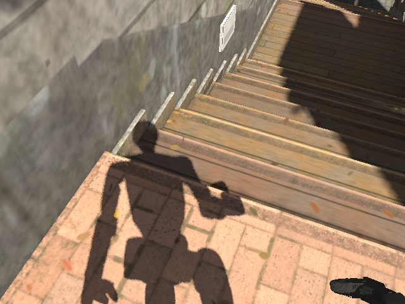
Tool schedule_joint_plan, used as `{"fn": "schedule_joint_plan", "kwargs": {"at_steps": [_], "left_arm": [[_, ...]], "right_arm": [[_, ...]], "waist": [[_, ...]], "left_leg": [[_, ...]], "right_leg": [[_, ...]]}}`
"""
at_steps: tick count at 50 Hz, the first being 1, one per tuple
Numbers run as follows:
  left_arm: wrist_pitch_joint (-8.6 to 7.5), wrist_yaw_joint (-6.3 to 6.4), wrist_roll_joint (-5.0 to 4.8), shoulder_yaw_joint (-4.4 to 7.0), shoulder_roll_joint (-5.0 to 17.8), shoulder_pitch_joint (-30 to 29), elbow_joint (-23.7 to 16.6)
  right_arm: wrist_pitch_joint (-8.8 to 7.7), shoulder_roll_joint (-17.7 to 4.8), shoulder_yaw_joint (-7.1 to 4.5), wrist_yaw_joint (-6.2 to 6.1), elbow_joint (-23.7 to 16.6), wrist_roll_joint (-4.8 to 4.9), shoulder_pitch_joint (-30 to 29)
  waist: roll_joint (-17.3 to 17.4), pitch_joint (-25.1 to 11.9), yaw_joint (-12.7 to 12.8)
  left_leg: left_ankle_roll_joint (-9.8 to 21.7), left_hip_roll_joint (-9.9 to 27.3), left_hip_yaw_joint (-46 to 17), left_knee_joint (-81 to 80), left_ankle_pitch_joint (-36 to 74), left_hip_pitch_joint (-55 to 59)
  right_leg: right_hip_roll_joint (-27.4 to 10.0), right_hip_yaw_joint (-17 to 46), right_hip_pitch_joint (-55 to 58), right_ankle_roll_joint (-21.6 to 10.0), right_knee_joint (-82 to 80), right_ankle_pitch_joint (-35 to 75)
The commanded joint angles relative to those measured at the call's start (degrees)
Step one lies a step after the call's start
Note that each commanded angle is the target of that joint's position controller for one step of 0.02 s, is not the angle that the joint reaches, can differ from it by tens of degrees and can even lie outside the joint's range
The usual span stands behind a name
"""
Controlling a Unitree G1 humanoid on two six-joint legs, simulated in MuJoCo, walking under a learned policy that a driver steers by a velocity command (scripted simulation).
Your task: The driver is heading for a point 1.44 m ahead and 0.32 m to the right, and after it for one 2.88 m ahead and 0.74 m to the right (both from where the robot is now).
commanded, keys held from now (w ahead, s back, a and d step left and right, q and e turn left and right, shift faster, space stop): w+e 0.70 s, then w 0.04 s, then w+q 0.26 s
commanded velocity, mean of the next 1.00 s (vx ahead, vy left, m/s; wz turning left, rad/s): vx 0.50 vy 0.00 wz -0.34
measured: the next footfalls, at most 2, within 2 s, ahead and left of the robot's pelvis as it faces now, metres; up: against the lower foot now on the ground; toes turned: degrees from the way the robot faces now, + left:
left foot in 0.02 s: +0.16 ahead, +0.10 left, +0.00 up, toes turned +2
right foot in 0.54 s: +0.41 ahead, -0.14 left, +0.00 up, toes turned -22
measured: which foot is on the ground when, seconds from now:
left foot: up 0.00-0.00, down 0.02-0.56, up 0.58-1.00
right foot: down 0.00-0.02, up 0.04-0.52, down 0.54-1.00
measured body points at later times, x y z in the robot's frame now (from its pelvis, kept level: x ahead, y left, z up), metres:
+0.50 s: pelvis +0.26 -0.02 +0.00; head +0.30 -0.03 +0.44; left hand +0.51 +0.15 -0.11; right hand +0.17 -0.26 -0.14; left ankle +0.12 +0.10 -0.73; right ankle +0.38 -0.13 -0.71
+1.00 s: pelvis +0.51 -0.12 +0.01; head +0.53 -0.13 +0.45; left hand +0.61 +0.13 -0.12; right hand +0.56 -0.40 -0.11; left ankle +0.70 -0.08 -0.69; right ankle +0.38 -0.12 -0.73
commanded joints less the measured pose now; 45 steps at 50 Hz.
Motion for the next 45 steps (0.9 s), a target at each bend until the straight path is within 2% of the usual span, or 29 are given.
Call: {"fn": "schedule_joint_plan", "kwargs": {"at_steps": [1, 2, 3, 4, 5, 7, 8, 11, 13, 16, 17, 21, 22, 24, 25, 26, 27, 28, 29, 30, 31, 32, 33, 34, 36, 38, 42, 44, 45], "left_arm": [[-0.34, 0.08, -0.55, 1.60, 9.27, -2.67, -3.76], [-0.24, -0.30, -1.82, -0.23, 1.20, 1.87, -6.33], [0.53, 0.60, -0.72, 1.86, 8.16, -0.05, -4.87], [0.67, 0.47, -0.68, 2.34, 8.37, -3.03, -5.56], [0.62, 0.18, -0.57, 1.99, 6.66, -4.37, -5.44], [2.03, -0.32, 0.93, 2.25, 5.55, -3.59, -4.36], [2.79, -0.74, 1.19, 2.25, 4.57, -3.23, -4.14], [3.99, -1.72, 1.39, 2.47, 3.17, -7.53, -6.15], [4.32, -2.08, 1.49, 2.54, 3.00, -11.21, -7.58], [4.36, -2.26, 1.32, 1.77, 1.80, -17.74, -10.26], [4.19, -2.56, 0.96, 1.47, 1.44, -19.63, -10.84], [4.22, -3.20, 1.36, 1.01, 2.05, -25.88, -13.83], [4.25, -3.19, 1.52, 1.11, 2.46, -26.07, -14.26], [4.34, -2.76, 1.73, 1.66, 3.65, -23.85, -14.21], [4.20, -2.47, 1.69, 2.20, 4.57, -20.02, -13.36], [3.77, -2.03, 1.66, 3.01, 5.79, -13.70, -11.62], [3.29, -1.16, 2.12, 4.37, 8.43, -4.69, -8.73], [3.25, -0.19, 2.19, 6.06, 15.18, -2.94, -8.54], [3.79, -0.33, 0.24, 6.72, 18.41, -3.20, -10.21], [4.37, 0.08, -0.46, 6.31, 16.11, -4.72, -9.58], [4.29, 0.62, -0.78, 5.54, 13.17, -6.83, -8.95], [3.99, 0.81, -0.66, 4.84, 10.67, -8.97, -8.92], [3.53, 1.05, -0.97, 4.29, 8.98, -10.70, -9.14], [2.94, 1.02, -0.94, 3.87, 8.13, -11.53, -9.52], [1.77, 0.78, -1.11, 3.87, 8.69, -10.33, -9.35], [1.32, 0.73, -0.95, 3.72, 8.74, -7.99, -8.86], [0.88, 0.57, -0.93, 2.95, 7.89, -3.39, -7.54], [0.94, 1.00, -0.98, 2.66, 8.42, -2.09, -7.33], [0.92, 1.13, -0.52, 2.78, 9.01, -1.53, -7.01]], "right_arm": [[-1.88, -10.91, -3.68, -2.26, 3.62, -1.86, 22.84], [-1.87, -17.04, -5.05, -3.20, 3.68, -2.48, 26.66], [-1.31, -15.87, -5.09, -3.39, 3.69, -0.09, 26.04], [-1.27, -11.95, -3.96, -3.41, 3.65, 0.57, 20.71], [-1.67, -8.21, -3.01, -3.20, 3.51, 0.87, 16.97], [-2.47, -4.92, -2.14, -3.41, 4.01, 1.21, 14.38], [-3.00, -4.69, -2.10, -3.46, 4.35, 1.20, 14.69], [-4.40, -5.61, -2.55, -3.55, 5.88, 1.84, 16.73], [-4.50, -5.45, -2.61, -3.69, 6.75, 1.76, 18.44], [-4.57, -5.19, -2.46, -4.09, 7.90, 1.86, 19.82], [-4.43, -5.14, -2.36, -3.90, 7.99, 1.58, 19.96], [-3.86, -7.76, -2.98, -4.34, 9.55, 1.55, 24.02], [-3.53, -8.24, -3.09, -4.49, 9.82, 1.47, 24.41], [-2.67, -10.09, -3.47, -4.93, 9.81, 1.46, 24.00], [-1.98, -11.25, -3.74, -5.07, 9.82, 1.30, 23.68], [-1.29, -12.05, -3.96, -5.07, 9.58, 1.25, 23.45], [-0.98, -11.80, -3.88, -4.82, 8.72, 1.36, 22.65], [-1.15, -4.85, -2.41, -4.23, 5.80, 1.53, 25.09], [-1.65, -6.72, -2.79, -3.53, 1.82, 1.83, 21.86], [-2.23, -8.50, -3.04, -3.35, 0.48, 1.58, 14.91], [-2.98, -7.87, -2.71, -3.34, 0.26, 2.11, 14.64], [-3.06, -7.78, -2.81, -3.53, 1.21, 1.92, 15.83], [-2.13, -7.57, -2.83, -3.49, 1.50, 0.97, 17.06], [-0.92, -6.97, -2.75, -3.32, 1.86, 0.31, 18.47], [0.82, -5.74, -2.62, -2.86, 1.54, 0.04, 18.57], [1.42, -5.09, -2.41, -2.42, 0.99, 0.26, 16.39], [1.32, -4.82, -2.10, -2.25, -0.46, 0.84, 9.06], [1.07, -4.61, -1.93, -1.70, -1.67, 1.07, 5.28], [1.15, -4.44, -1.63, -1.55, -1.30, 0.94, 5.32]], "waist": [[-0.60, -12.24, -14.04], [13.22, -20.50, -12.22], [7.07, -19.91, -13.14], [4.73, -11.40, -10.14], [4.13, -6.17, -8.49], [5.16, -2.49, -5.66], [4.71, -2.46, -5.12], [3.15, -0.64, -4.25], [3.10, 0.61, -4.71], [2.89, 2.21, -5.40], [3.19, 2.45, -5.74], [3.18, 3.65, -7.40], [3.19, 3.66, -7.17], [4.42, 1.15, -5.65], [4.92, -1.24, -3.77], [4.59, -5.01, -1.04], [0.94, -9.92, 3.33], [-9.91, -14.88, 0.69], [-12.23, -20.40, 0.85], [-3.99, -12.20, 1.60], [-2.49, -5.98, -0.57], [0.43, -2.92, -3.42], [0.67, -2.06, -5.62], [-0.29, -2.89, -6.84], [-0.69, -3.59, -7.65], [-1.91, -2.49, -6.89], [-4.00, 0.27, -3.77], [-3.91, 0.60, -2.33], [-4.73, 0.00, -2.13]], "left_leg": [[4.05, 5.66, -6.96, -5.24, -4.38, 35.58], [9.30, 24.84, -32.67, -9.59, -7.94, 51.62], [10.12, 25.38, -37.96, -13.38, -7.24, 45.27], [8.38, 22.19, -28.43, -14.56, -6.76, 38.18], [6.79, 19.37, -21.88, -17.19, -3.86, 31.26], [3.85, 15.32, -13.30, -20.52, 0.37, 23.59], [3.85, 15.06, -11.04, -21.28, 3.04, 22.16], [4.12, 14.85, -5.45, -23.33, 8.55, 22.31], [4.11, 14.50, -1.86, -23.60, 11.23, 23.34], [3.72, 12.99, 3.33, -23.50, 14.07, 23.30], [3.32, 12.18, 5.71, -22.86, 15.78, 22.90], [2.67, 14.51, 8.91, -20.25, 23.31, 28.08], [2.34, 14.92, 9.73, -18.25, 27.98, 30.30], [1.66, 15.29, 11.34, -10.74, 44.76, 33.76], [1.51, 15.45, 11.82, -3.75, 51.31, 34.29], [1.10, 15.34, 11.99, 6.30, 50.10, 32.50], [-0.69, 13.79, 12.68, 21.32, 38.73, 24.46], [-3.29, 7.60, 11.80, 40.61, -4.18, 4.86], [-5.62, -2.64, 0.39, 52.98, -24.27, -10.52], [-5.12, 1.64, -4.93, 52.31, -17.91, -16.97], [-4.90, 3.83, -4.33, 48.36, -12.93, -15.86], [-4.95, 5.62, -4.51, 43.03, -10.86, -12.08], [-5.62, 6.39, -4.92, 40.06, -10.39, -8.27], [-6.28, 6.71, -5.02, 37.94, -9.80, -5.09], [-7.20, 6.29, -3.99, 34.65, -8.53, -4.45], [-7.42, 6.41, -2.84, 29.72, -3.77, -6.23], [-5.73, 6.39, -1.75, 17.87, 6.69, -8.94], [-4.45, 5.00, -1.38, 12.82, 9.80, -9.64], [-3.94, 3.80, -0.65, 13.84, 10.95, -7.69]], "right_leg": [[-7.79, 4.22, -18.01, -6.05, 26.43, 37.28], [1.05, 1.66, -37.80, -3.59, 46.78, -3.89], [1.43, 9.66, -40.36, -4.35, 53.73, -7.38], [-1.54, 11.32, -41.47, -4.90, 53.39, -2.78], [-3.48, 10.45, -40.51, -4.77, 50.55, 0.84], [-5.04, 9.88, -36.45, -3.96, 47.66, 3.84], [-4.93, 9.60, -35.35, -3.62, 47.97, 4.76], [-5.57, 9.25, -39.87, -2.75, 46.68, 9.53], [-5.97, 8.96, -43.67, -2.22, 44.21, 13.65], [-5.38, 6.34, -43.86, -2.02, 34.88, 20.02], [-4.82, 4.95, -41.64, -2.51, 31.05, 22.56], [-3.24, 0.43, -38.93, -5.28, 22.89, 20.77], [-2.39, -0.27, -38.29, -6.27, 21.48, 18.74], [1.18, -2.43, -33.46, -8.64, 20.27, 11.71], [3.33, -2.98, -28.91, -10.03, 19.92, 8.12], [5.20, -2.29, -21.29, -11.49, 17.49, 6.87], [4.50, 1.81, -7.96, -13.55, 12.46, 7.99], [-12.16, 25.07, 7.62, -18.43, 10.87, 6.05], [-20.48, 52.83, 15.15, -25.88, 0.33, 7.48], [-18.80, 43.78, 11.23, -23.55, -1.42, 10.12], [-17.14, 36.09, 3.31, -21.78, -1.22, 16.39], [-13.51, 30.49, -3.36, -18.88, -1.37, 23.08], [-10.68, 26.32, -8.22, -17.46, -1.79, 27.64], [-8.96, 23.89, -10.91, -16.67, -2.21, 30.13], [-6.97, 21.18, -12.71, -16.55, -2.84, 33.52], [-5.94, 19.22, -13.15, -15.42, -4.55, 32.93], [-5.69, 15.68, -9.51, -11.15, -5.30, 39.10], [-6.24, 14.33, -6.13, -9.73, -5.10, 42.46], [-6.40, 12.79, -5.81, -9.29, -4.78, 45.52]]}}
